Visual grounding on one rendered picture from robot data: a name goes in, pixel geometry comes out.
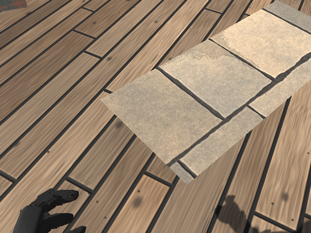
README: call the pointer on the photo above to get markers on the robot left hand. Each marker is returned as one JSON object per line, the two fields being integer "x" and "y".
{"x": 36, "y": 218}

